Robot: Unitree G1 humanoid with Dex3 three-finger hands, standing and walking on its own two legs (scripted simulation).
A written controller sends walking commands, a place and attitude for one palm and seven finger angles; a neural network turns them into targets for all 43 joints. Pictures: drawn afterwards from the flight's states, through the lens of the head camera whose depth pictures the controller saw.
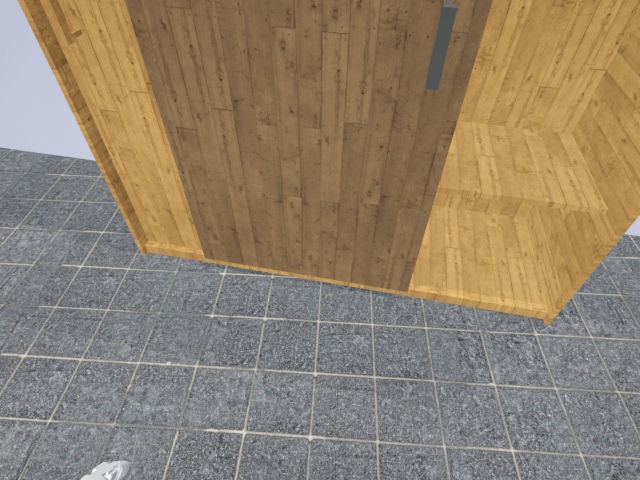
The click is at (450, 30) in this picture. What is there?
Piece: wardrobe's sliding door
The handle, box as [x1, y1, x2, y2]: [426, 0, 456, 89]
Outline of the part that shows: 450,0 446,0 442,5 426,80 426,88 437,89 456,10 456,4 452,4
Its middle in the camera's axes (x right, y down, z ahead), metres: +0.25 -0.41 +0.81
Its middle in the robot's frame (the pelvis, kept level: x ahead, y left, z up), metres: +0.90 -0.20 +0.18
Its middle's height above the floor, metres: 0.95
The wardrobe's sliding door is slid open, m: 0.51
